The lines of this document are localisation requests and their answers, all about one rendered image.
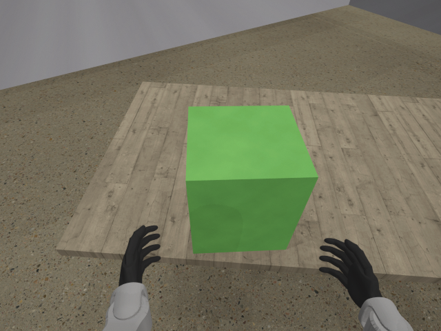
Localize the robot right hand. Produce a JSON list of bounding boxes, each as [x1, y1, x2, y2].
[[319, 238, 382, 308]]

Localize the table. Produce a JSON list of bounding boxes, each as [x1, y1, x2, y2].
[[56, 81, 441, 283]]

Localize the right robot forearm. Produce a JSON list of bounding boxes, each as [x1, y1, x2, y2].
[[358, 297, 413, 331]]

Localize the carton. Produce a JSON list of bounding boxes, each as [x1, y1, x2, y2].
[[185, 106, 318, 254]]

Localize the robot left hand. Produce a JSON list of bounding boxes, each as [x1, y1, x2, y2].
[[119, 225, 161, 286]]

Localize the left robot forearm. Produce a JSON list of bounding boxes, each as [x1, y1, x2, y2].
[[102, 282, 152, 331]]

